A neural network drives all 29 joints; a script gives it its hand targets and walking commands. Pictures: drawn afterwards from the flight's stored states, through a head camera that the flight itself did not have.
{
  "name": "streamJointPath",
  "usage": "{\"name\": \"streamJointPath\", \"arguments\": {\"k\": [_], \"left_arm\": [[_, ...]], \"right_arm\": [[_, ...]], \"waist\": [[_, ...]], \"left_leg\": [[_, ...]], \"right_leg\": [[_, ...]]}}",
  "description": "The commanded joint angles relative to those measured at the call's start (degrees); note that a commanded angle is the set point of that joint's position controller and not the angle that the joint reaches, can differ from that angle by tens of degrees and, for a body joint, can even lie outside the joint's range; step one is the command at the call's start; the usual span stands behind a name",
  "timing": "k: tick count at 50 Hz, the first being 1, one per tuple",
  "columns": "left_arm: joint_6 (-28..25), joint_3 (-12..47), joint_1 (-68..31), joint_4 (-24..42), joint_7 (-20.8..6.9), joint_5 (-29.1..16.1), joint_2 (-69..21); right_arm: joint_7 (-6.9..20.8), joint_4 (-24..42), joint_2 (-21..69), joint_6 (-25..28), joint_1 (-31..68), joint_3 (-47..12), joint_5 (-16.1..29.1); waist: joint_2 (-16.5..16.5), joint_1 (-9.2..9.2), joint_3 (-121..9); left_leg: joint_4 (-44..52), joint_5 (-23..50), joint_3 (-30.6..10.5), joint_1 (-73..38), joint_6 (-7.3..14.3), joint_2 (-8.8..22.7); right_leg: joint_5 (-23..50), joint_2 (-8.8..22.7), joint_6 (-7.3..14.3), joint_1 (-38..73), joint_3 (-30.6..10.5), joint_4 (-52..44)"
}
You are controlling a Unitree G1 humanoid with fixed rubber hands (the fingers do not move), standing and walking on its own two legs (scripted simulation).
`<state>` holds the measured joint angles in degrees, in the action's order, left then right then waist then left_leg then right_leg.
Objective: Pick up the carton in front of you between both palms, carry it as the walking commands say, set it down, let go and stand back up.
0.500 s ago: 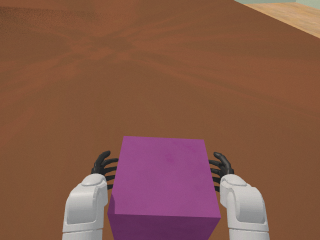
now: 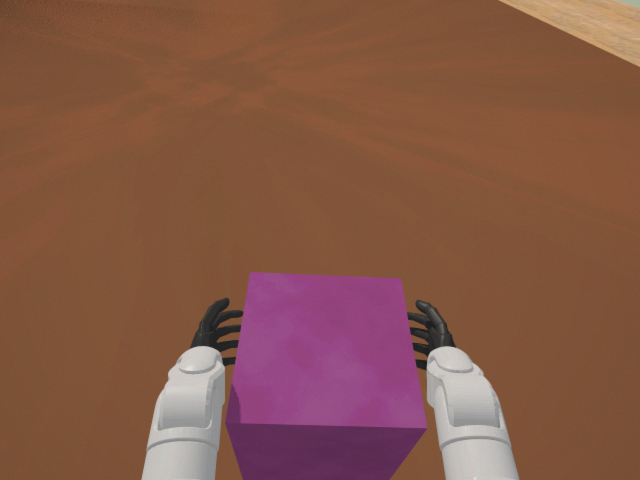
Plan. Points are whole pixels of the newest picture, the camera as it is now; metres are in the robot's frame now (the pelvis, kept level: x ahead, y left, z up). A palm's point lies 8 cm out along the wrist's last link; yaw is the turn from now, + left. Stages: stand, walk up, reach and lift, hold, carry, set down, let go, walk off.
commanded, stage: carry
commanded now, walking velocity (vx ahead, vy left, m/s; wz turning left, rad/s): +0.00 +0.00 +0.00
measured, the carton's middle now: (320, 383) +0.30 +0.00 -0.05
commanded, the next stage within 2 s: hold in 1.24 s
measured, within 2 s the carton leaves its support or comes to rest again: neither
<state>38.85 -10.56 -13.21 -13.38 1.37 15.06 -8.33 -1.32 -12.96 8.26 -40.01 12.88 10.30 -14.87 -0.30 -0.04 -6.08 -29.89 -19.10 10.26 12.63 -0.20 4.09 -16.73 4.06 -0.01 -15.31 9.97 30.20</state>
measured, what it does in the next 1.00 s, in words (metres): stands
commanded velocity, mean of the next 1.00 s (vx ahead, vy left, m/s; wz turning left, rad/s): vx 0.00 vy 0.00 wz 0.00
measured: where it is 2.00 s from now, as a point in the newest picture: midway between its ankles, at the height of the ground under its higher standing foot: outside the picture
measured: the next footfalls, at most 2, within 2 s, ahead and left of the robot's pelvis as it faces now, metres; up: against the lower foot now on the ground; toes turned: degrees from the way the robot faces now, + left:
none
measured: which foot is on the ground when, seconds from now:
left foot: down 0.00-1.00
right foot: down 0.00-1.00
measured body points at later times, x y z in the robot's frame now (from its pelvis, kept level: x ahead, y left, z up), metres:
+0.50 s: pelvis -0.02 +0.01 +0.00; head -0.05 +0.01 +0.45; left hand +0.27 +0.16 +0.04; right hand +0.27 -0.14 +0.03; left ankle -0.04 +0.11 -0.73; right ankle -0.01 -0.11 -0.73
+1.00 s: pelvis -0.04 +0.01 +0.00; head -0.06 +0.01 +0.45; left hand +0.26 +0.16 +0.04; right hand +0.26 -0.14 +0.03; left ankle -0.04 +0.11 -0.73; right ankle -0.01 -0.11 -0.73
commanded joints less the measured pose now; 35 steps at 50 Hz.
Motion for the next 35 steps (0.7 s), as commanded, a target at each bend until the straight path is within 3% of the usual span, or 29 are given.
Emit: {"name": "streamJointPath", "arguments": {"k": [1,9,35], "left_arm": [[-2.4,29.7,-23.4,2.5,-13.2,-13.5,-52.2],[1.3,31.7,-21.4,5.5,-13.3,-15.1,-51.6],[1.5,32.5,-22.4,6.8,-13.1,-15.6,-51.6]], "right_arm": [[13.2,3.9,51.5,3.7,25.6,-30.0,13.8],[13.0,6.6,50.8,0.0,23.0,-31.4,14.9],[13.0,7.7,50.9,-0.2,24.0,-32.1,15.6]], "waist": [[0.2,0.13,-13.4],[0.2,0.05,-12.5],[0.1,0.1,-12.0]], "left_leg": [[3.2,21.1,-5.1,-4.2,0.2,5.6],[4.0,19.5,-5.2,-3.1,0.4,5.9],[5.8,14.1,-5.9,-0.9,1.1,5.7]], "right_leg": [[20.9,5.9,0.4,5.9,-5.3,-3.1],[18.8,5.9,0.1,4.9,-5.4,-3.8],[13.4,5.8,0.1,3.8,-5.9,-5.1]]}}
